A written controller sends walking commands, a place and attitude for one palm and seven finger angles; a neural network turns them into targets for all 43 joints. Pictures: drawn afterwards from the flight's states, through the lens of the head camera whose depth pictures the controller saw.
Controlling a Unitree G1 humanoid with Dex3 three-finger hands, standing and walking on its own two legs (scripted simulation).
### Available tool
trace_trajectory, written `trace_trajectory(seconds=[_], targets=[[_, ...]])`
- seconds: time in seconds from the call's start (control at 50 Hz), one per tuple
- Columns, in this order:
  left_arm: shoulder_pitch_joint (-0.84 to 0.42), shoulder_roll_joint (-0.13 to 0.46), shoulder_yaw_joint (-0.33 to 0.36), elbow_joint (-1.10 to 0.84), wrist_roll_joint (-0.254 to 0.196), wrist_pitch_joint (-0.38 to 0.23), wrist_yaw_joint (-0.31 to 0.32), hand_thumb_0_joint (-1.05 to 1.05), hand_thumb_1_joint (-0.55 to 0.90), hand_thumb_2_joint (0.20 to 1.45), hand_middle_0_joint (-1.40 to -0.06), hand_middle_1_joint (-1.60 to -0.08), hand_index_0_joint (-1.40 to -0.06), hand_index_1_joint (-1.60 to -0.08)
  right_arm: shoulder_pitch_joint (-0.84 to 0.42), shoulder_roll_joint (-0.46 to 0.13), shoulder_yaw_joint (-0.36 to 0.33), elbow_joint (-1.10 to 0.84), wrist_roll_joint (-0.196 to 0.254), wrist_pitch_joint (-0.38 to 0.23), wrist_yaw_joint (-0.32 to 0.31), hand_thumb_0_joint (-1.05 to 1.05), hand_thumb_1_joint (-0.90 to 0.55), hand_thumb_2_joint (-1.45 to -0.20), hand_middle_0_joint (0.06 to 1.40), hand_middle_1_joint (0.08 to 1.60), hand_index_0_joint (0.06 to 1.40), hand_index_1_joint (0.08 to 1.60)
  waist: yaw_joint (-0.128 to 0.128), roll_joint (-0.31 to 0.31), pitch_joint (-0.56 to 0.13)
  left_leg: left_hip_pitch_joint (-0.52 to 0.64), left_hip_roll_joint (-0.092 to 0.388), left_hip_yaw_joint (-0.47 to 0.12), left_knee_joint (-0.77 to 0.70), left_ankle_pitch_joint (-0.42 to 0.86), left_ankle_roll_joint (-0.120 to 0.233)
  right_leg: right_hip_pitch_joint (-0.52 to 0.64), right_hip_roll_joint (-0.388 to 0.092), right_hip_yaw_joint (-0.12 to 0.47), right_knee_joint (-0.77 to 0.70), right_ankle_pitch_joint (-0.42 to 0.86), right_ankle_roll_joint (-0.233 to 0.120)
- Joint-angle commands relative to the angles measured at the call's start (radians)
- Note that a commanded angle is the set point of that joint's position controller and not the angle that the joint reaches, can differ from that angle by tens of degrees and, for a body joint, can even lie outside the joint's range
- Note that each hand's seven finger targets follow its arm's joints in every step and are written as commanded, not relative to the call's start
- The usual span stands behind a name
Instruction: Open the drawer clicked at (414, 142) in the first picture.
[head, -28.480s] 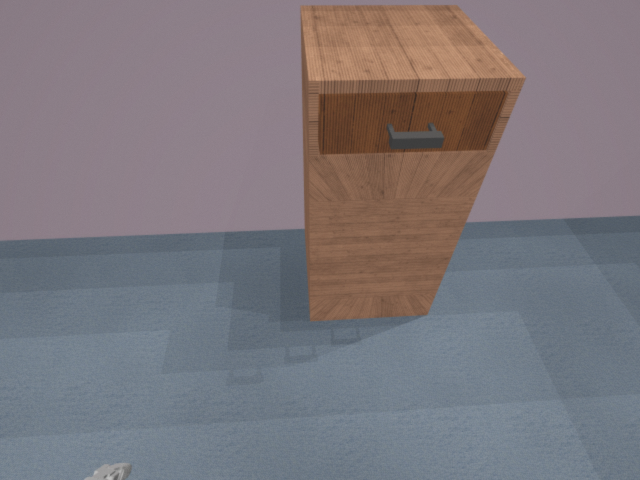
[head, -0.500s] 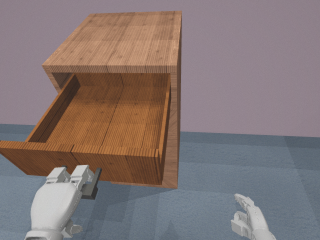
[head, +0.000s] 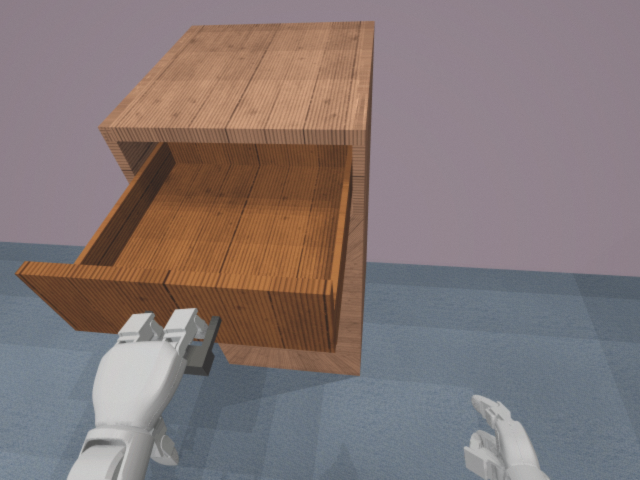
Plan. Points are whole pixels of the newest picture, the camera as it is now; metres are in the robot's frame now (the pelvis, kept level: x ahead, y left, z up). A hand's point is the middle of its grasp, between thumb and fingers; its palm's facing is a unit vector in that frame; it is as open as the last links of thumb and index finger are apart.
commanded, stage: lift the hand off the handle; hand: left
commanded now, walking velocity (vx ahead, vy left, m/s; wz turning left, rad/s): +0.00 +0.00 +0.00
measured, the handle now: (173, 339) +0.26 +0.22 +0.05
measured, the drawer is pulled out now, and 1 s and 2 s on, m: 0.28 0.27 0.27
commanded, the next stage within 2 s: draw the hand back to the body in 1.22 s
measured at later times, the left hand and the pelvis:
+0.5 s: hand (145, 354) +0.21 +0.22 +0.11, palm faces +0.11 -0.16 -0.98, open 13.8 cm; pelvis +0.01 +0.02 +0.02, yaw +0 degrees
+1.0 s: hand (122, 313) +0.22 +0.21 +0.18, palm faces +0.19 -0.10 -0.98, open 13.8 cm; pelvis +0.01 +0.01 +0.03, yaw +0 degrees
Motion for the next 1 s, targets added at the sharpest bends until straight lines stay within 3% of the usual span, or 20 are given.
trace_trajectory(seconds=[0.0, 0.14, 0.2, 0.3, 0.38, 0.46, 0.5, 0.52, 0.54, 0.6, 0.64, 0.7, 0.72, 0.74, 0.76, 0.8, 0.82, 0.88, 0.9, 0.98], targets=[[-0.077, 0.219, 0.211, -0.271, -0.016, 0.050, 0.024, 0.000, -0.500, 0.300, -0.300, -1.200, -0.300, -1.200, -0.171, -0.091, -0.022, -0.185, 0.004, -0.056, -0.014, 0.000, -0.900, -0.900, 0.200, 0.300, 0.200, 0.300, 0.021, -0.039, -0.187, 0.164, -0.053, 0.032, -0.097, 0.165, 0.042, 0.079, -0.002, 0.041, -0.188, 0.223, 0.003], [0.042, 0.205, 0.213, -0.383, -0.049, 0.059, -0.013, 0.000, -0.500, 0.300, -0.300, -1.200, -0.300, -1.200, -0.175, -0.093, -0.012, -0.206, 0.010, -0.053, 0.007, 0.000, -0.900, -0.900, 0.200, 0.300, 0.200, 0.300, 0.023, -0.023, -0.121, 0.184, -0.041, 0.033, -0.128, 0.225, 0.041, 0.101, 0.001, 0.026, -0.202, 0.283, 0.004], [0.022, 0.198, 0.200, -0.415, -0.053, 0.075, -0.037, 0.000, -0.500, 0.300, -0.300, -1.200, -0.300, -1.200, -0.180, -0.100, -0.010, -0.216, 0.014, -0.045, 0.016, 0.000, -0.900, -0.900, 0.200, 0.300, 0.200, 0.300, 0.011, -0.028, -0.091, 0.202, -0.033, 0.030, -0.143, 0.225, 0.039, 0.092, 0.003, 0.014, -0.218, 0.253, 0.006], [-0.039, 0.133, 0.102, -0.456, -0.076, 0.104, -0.111, 0.000, -0.500, 0.300, -0.300, -1.200, -0.300, -1.200, -0.181, -0.104, -0.008, -0.222, 0.022, -0.039, 0.022, 0.000, -0.900, -0.900, 0.200, 0.300, 0.200, 0.300, -0.008, -0.045, -0.080, 0.247, -0.027, 0.023, -0.176, 0.218, 0.048, 0.102, 0.001, -0.003, -0.245, 0.217, 0.012], [-0.089, 0.158, 0.072, -0.523, -0.070, 0.111, -0.164, 0.000, -0.500, 0.300, -0.300, -1.200, -0.300, -1.200, -0.172, -0.111, -0.002, -0.229, 0.020, -0.032, 0.023, 0.000, -0.900, -0.900, 0.200, 0.300, 0.200, 0.300, 0.001, -0.035, -0.102, 0.273, -0.021, 0.019, -0.199, 0.258, 0.052, 0.136, -0.003, -0.019, -0.250, 0.243, 0.015], [-0.079, 0.200, 0.116, -0.543, -0.040, 0.106, -0.170, 0.000, -0.500, 0.300, -0.300, -1.200, -0.300, -1.200, -0.169, -0.104, 0.014, -0.232, 0.019, -0.030, 0.029, 0.000, -0.900, -0.900, 0.200, 0.300, 0.200, 0.300, 0.024, -0.030, -0.107, 0.290, -0.012, 0.021, -0.207, 0.317, 0.046, 0.166, -0.002, -0.021, -0.254, 0.281, 0.010], [-0.037, 0.259, 0.202, -0.532, -0.053, 0.119, -0.165, 0.000, -0.500, 0.300, -0.300, -1.200, -0.300, -1.200, -0.204, -0.111, 0.018, -0.232, 0.034, -0.024, 0.031, 0.000, -0.900, -0.900, 0.200, 0.300, 0.200, 0.300, 0.036, -0.002, -0.103, 0.286, -0.002, 0.017, -0.222, 0.333, 0.034, 0.215, 0.007, -0.007, -0.262, 0.318, 0.002], [-0.039, 0.216, 0.161, -0.550, -0.048, 0.125, -0.169, 0.000, -0.500, 0.300, -0.300, -1.200, -0.300, -1.200, -0.185, -0.097, 0.027, -0.237, 0.029, -0.023, 0.040, 0.000, -0.900, -0.900, 0.200, 0.300, 0.200, 0.300, 0.039, -0.011, -0.114, 0.284, -0.007, 0.022, -0.224, 0.350, 0.035, 0.214, -0.002, -0.023, -0.250, 0.313, 0.006], [-0.055, 0.220, 0.168, -0.547, -0.064, 0.129, -0.174, 0.000, -0.500, 0.300, -0.300, -1.200, -0.300, -1.200, -0.198, -0.097, 0.022, -0.228, 0.037, -0.018, 0.042, 0.000, -0.900, -0.900, 0.200, 0.300, 0.200, 0.300, 0.030, 0.002, -0.081, 0.286, -0.004, 0.020, -0.236, 0.357, 0.031, 0.220, 0.004, -0.020, -0.261, 0.328, 0.004], [-0.019, 0.247, 0.214, -0.584, -0.105, 0.167, -0.193, 0.000, -0.500, 0.300, -0.300, -1.200, -0.300, -1.200, -0.233, -0.111, 0.021, -0.243, 0.051, -0.013, 0.049, 0.000, -0.900, -0.900, 0.200, 0.300, 0.200, 0.300, 0.032, 0.011, -0.101, 0.297, 0.001, 0.021, -0.244, 0.373, 0.031, 0.261, 0.004, -0.008, -0.275, 0.369, 0.007], [-0.049, 0.202, 0.151, -0.600, -0.118, 0.182, -0.227, 0.000, -0.500, 0.300, -0.300, -1.200, -0.300, -1.200, -0.219, -0.104, 0.021, -0.238, 0.049, -0.005, 0.054, 0.000, -0.900, -0.900, 0.200, 0.300, 0.200, 0.300, 0.016, -0.018, -0.079, 0.307, -0.001, 0.024, -0.259, 0.380, 0.035, 0.253, 0.000, -0.021, -0.286, 0.367, 0.015], [-0.047, 0.235, 0.171, -0.631, -0.143, 0.205, -0.265, 0.000, -0.500, 0.300, -0.300, -1.200, -0.300, -1.200, -0.253, -0.121, 0.026, -0.256, 0.057, 0.000, 0.049, 0.000, -0.900, -0.900, 0.200, 0.300, 0.200, 0.300, 0.011, -0.037, -0.067, 0.310, 0.004, 0.024, -0.266, 0.352, 0.038, 0.263, -0.002, -0.014, -0.306, 0.365, 0.020], [-0.080, 0.206, 0.124, -0.646, -0.128, 0.204, -0.283, 0.000, -0.500, 0.300, -0.300, -1.200, -0.300, -1.200, -0.228, -0.112, 0.034, -0.253, 0.048, 0.003, 0.052, 0.000, -0.900, -0.900, 0.200, 0.300, 0.200, 0.300, 0.011, -0.040, -0.072, 0.309, -0.002, 0.028, -0.273, 0.350, 0.042, 0.255, -0.010, -0.026, -0.305, 0.340, 0.023], [-0.107, 0.223, 0.126, -0.637, -0.131, 0.201, -0.294, 0.000, -0.500, 0.300, -0.300, -1.200, -0.300, -1.200, -0.236, -0.116, 0.029, -0.247, 0.050, 0.009, 0.048, 0.000, -0.900, -0.900, 0.200, 0.300, 0.200, 0.300, 0.002, -0.041, -0.038, 0.314, 0.003, 0.028, -0.284, 0.331, 0.041, 0.246, -0.006, -0.021, -0.321, 0.323, 0.024], [-0.131, 0.213, 0.111, -0.655, -0.126, 0.197, -0.301, 0.000, -0.500, 0.300, -0.300, -1.200, -0.300, -1.200, -0.225, -0.118, 0.030, -0.251, 0.046, 0.009, 0.046, 0.000, -0.900, -0.900, 0.200, 0.300, 0.200, 0.300, 0.005, -0.036, -0.059, 0.325, -0.002, 0.030, -0.285, 0.330, 0.046, 0.249, -0.008, -0.025, -0.325, 0.315, 0.026], [-0.178, 0.279, 0.172, -0.688, -0.132, 0.192, -0.298, 0.000, -0.500, 0.300, -0.300, -1.200, -0.300, -1.200, -0.260, -0.126, 0.033, -0.259, 0.056, 0.005, 0.036, 0.000, -0.900, -0.900, 0.200, 0.300, 0.200, 0.300, 0.006, -0.001, -0.067, 0.335, 0.010, 0.021, -0.288, 0.294, 0.042, 0.258, -0.004, -0.012, -0.334, 0.284, 0.018], [-0.172, 0.256, 0.144, -0.674, -0.109, 0.187, -0.303, 0.000, -0.500, 0.300, -0.300, -1.200, -0.300, -1.200, -0.231, -0.109, 0.042, -0.259, 0.043, 0.003, 0.039, 0.000, -0.900, -0.900, 0.200, 0.300, 0.200, 0.300, 0.023, -0.026, -0.084, 0.333, -0.001, 0.025, -0.291, 0.301, 0.046, 0.259, -0.012, -0.022, -0.331, 0.258, 0.020], [-0.195, 0.304, 0.196, -0.659, -0.106, 0.173, -0.300, 0.000, -0.500, 0.300, -0.300, -1.200, -0.300, -1.200, -0.239, -0.114, 0.034, -0.244, 0.046, 0.007, 0.037, 0.000, -0.900, -0.900, 0.200, 0.300, 0.200, 0.300, 0.025, -0.024, -0.071, 0.348, 0.000, 0.027, -0.295, 0.310, 0.040, 0.266, -0.011, -0.012, -0.349, 0.277, 0.019], [-0.216, 0.318, 0.225, -0.663, -0.130, 0.181, -0.300, 0.000, -0.500, 0.300, -0.300, -1.200, -0.300, -1.200, -0.278, -0.117, 0.038, -0.245, 0.057, 0.003, 0.036, 0.000, -0.900, -0.900, 0.200, 0.300, 0.200, 0.300, 0.023, 0.025, -0.066, 0.345, 0.004, 0.020, -0.300, 0.285, 0.038, 0.274, -0.006, -0.006, -0.352, 0.266, 0.013], [-0.227, 0.321, 0.235, -0.630, -0.151, 0.189, -0.326, 0.000, -0.500, 0.300, -0.300, -1.200, -0.300, -1.200, -0.262, -0.110, 0.032, -0.231, 0.054, 0.001, 0.048, 0.000, -0.900, -0.900, 0.200, 0.300, 0.200, 0.300, 0.033, -0.016, -0.072, 0.341, -0.013, 0.029, -0.310, 0.323, 0.037, 0.299, -0.014, -0.002, -0.354, 0.313, 0.020]])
